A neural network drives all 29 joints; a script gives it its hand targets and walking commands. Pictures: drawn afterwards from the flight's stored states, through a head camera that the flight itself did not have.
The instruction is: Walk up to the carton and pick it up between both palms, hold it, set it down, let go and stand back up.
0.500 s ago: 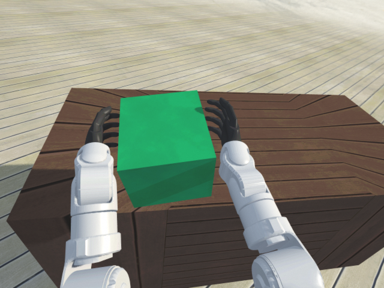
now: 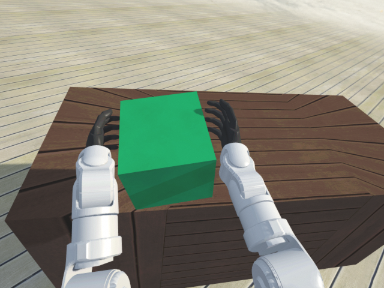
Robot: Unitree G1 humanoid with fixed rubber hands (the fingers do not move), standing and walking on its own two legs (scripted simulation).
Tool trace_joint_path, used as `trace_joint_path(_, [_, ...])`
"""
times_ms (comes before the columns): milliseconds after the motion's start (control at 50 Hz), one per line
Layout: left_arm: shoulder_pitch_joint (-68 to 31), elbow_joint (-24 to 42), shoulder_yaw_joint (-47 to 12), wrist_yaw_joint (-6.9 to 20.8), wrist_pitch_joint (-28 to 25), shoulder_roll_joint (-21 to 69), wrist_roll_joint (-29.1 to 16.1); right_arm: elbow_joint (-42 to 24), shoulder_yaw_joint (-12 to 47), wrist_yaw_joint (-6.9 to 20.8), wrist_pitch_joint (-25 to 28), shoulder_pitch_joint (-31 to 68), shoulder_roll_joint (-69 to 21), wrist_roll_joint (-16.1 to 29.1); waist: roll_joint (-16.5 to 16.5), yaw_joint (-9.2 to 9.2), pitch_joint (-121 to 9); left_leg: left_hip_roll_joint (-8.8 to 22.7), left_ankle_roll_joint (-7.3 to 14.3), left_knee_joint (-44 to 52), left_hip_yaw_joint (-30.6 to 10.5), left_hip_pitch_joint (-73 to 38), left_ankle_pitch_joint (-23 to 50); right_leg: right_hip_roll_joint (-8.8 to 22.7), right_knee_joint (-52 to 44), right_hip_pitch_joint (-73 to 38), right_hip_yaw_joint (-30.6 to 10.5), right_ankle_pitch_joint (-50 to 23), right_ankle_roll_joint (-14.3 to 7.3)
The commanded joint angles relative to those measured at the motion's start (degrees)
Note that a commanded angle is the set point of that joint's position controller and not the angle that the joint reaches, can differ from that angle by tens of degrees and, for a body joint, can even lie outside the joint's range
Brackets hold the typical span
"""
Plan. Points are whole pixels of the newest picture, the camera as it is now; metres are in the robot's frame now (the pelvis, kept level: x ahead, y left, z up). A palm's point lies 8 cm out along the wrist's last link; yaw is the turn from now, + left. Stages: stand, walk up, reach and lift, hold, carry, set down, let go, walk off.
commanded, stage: hold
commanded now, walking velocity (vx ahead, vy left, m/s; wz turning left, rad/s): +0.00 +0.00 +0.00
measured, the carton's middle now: (166, 149) +0.39 +0.01 +0.13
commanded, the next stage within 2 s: none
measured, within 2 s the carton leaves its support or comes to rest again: neither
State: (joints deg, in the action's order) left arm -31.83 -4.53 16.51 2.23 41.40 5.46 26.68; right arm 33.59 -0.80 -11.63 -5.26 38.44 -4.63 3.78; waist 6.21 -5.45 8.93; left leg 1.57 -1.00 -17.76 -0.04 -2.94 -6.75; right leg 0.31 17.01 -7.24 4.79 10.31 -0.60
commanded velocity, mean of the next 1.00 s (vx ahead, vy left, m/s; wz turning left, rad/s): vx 0.00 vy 0.00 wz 0.00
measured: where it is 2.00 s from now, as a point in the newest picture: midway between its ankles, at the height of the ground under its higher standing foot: outside the picture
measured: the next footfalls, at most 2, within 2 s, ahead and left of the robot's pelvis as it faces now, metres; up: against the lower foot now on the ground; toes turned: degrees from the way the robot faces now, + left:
none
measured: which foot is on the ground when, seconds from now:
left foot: down 0.00-1.00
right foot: down 0.00-1.00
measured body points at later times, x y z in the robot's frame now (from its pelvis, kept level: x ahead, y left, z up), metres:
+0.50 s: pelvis +0.00 +0.00 +0.00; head -0.04 +0.04 +0.45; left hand +0.37 +0.15 +0.16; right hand +0.37 -0.12 +0.19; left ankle +0.05 +0.13 -0.75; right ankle +0.01 -0.11 -0.75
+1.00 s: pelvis -0.01 +0.00 +0.00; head -0.03 +0.04 +0.45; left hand +0.37 +0.14 +0.16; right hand +0.37 -0.12 +0.18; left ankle +0.05 +0.13 -0.75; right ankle +0.01 -0.11 -0.75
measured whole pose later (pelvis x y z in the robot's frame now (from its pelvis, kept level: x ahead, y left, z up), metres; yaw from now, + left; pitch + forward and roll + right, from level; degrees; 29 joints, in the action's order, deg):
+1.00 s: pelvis -0.01 +0.00 +0.00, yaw +0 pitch -14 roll +0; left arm -33.3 -6.1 17.0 1.7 40.7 5.9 27.2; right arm 35.2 -2.9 -10.7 -3.0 39.6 -5.1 1.8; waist 5.8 -5.2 10.0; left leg 1.5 -0.9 -17.0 0.1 -2.6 -5.9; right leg 0.4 16.8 -6.6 4.7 9.7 -0.6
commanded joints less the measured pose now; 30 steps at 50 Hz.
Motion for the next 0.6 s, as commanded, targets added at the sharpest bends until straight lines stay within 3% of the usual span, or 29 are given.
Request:
trace_joint_path(0, [-36.9,8.3,-23.4,8.1,-5.2,24.7,-8.4,-12.8,14.7,6.5,2.6,34.0,-21.5,1.2,-8.5,-0.69,-22.1,-2.3,1.3,0.8,4.3,-9.8,10.9,-1.5,-3.8,4.3,3.4,-7.6,1.8])
trace_joint_path(100, [-38.0,8.5,-23.6,8.3,-5.4,25.1,-8.6,-11.2,13.8,6.7,2.6,33.8,-21.5,0.0,-8.1,-1.38,-21.7,-2.4,1.4,1.6,4.6,-9.5,8.7,-1.4,-4.1,4.5,3.5,-6.2,1.8])
trace_joint_path(300, [-38.1,7.1,-22.7,8.0,-6.0,24.7,-8.4,-12.1,13.5,6.8,3.3,34.8,-21.9,-0.6,-6.3,-0.68,-23.8,-2.5,1.8,1.3,4.6,-9.5,8.8,-1.3,-3.8,4.4,3.3,-6.9,2.2])
trace_joint_path(420, [-38.5,7.8,-23.3,7.7,-6.2,24.8,-8.2,-11.0,13.8,6.9,3.4,33.7,-21.6,-0.6,-7.5,-1.24,-24.3,-2.4,1.6,0.7,4.5,-10.9,10.1,-1.3,-3.9,4.3,3.4,-8.0,2.1])
trace_joint_path(540, [-37.8,7.9,-22.0,8.0,-5.9,24.5,-7.5,-10.4,13.4,7.0,3.5,33.7,-21.4,-0.2,-7.8,-0.13,-21.9,-2.2,1.7,1.6,4.8,-8.9,8.7,-1.1,-3.8,4.0,3.2,-6.5,1.9])
trace_joint_path(580, [-38.4,8.7,-23.0,7.8,-6.1,24.8,-8.1,-11.0,13.6,7.0,3.9,34.0,-21.5,-0.2,-7.7,-0.8,-23.7,-2.3,1.5,1.1,4.8,-10.2,10.4,-1.2,-4.1,3.9,3.3,-7.9,1.8])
